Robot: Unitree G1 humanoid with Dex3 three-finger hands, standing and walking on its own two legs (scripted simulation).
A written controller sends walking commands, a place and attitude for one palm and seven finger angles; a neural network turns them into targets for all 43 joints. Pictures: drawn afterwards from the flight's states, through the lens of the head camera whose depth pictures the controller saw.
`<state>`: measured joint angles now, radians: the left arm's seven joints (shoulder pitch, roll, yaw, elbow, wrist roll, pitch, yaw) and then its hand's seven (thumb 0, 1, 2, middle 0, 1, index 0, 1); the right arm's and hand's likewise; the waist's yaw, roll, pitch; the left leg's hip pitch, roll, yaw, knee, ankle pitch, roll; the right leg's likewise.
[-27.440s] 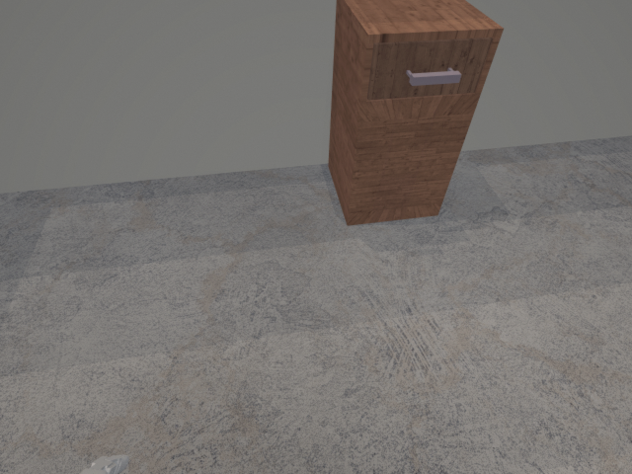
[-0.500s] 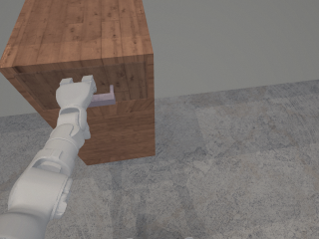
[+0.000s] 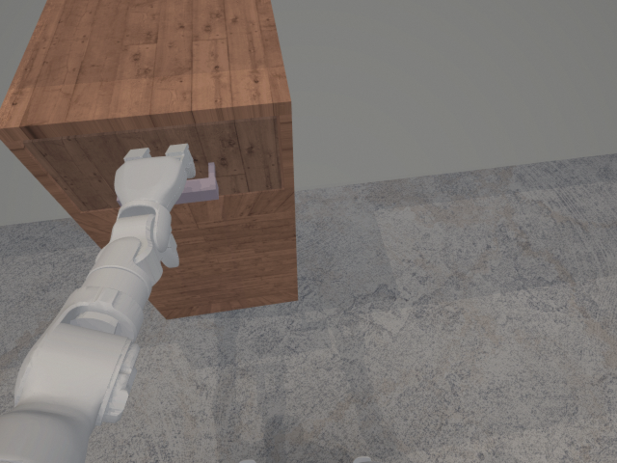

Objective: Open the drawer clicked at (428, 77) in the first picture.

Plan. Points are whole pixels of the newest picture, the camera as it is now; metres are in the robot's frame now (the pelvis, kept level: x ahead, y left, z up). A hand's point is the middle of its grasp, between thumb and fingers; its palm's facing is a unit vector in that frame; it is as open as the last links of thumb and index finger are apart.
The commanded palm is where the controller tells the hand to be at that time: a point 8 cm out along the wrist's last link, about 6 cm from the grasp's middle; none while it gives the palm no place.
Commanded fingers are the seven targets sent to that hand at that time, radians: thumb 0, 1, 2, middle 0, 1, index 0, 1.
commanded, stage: re-aim the fingers above the handle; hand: left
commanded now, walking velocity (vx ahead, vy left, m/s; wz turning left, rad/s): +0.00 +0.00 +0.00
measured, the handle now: (170, 183) +0.57 +0.21 -0.04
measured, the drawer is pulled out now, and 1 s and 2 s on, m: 0.00 0.00 0.00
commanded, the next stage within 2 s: lower the fingers behind the handle in 1.62 s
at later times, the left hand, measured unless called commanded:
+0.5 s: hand (178, 201) +0.48 +0.17 +0.03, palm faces -0.03 -0.07 -1.00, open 13.8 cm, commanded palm +0.46 +0.19 +0.07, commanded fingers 0.00 -0.50 0.30 -0.30 -1.20 -0.30 -1.20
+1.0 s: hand (179, 189) +0.50 +0.17 +0.02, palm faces +0.03 -0.05 -1.00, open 13.8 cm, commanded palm +0.47 +0.19 +0.07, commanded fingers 0.00 -0.50 0.30 -0.30 -1.20 -0.30 -1.20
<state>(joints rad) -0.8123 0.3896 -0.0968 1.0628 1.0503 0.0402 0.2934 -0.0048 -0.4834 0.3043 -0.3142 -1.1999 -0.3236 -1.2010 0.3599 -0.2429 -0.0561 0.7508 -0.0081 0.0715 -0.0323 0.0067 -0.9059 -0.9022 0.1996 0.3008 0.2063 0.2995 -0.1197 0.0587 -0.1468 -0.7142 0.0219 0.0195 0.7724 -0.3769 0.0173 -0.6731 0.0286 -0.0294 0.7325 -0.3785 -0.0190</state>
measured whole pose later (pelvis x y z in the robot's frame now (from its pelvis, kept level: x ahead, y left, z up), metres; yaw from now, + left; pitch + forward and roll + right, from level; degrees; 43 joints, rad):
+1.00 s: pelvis +0.00 +0.01 -0.01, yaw -1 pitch +21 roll -1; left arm -0.89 0.37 -0.05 1.12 1.10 0.06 0.42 0.00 -0.48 0.30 -0.31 -1.20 -0.32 -1.20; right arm 0.36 -0.25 -0.05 0.76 -0.02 0.05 -0.02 0.01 -0.91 -0.90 0.20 0.30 0.21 0.30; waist -0.15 0.06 -0.16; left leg -0.79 0.02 0.04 0.82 -0.39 0.03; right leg -0.75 0.03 -0.01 0.78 -0.39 -0.01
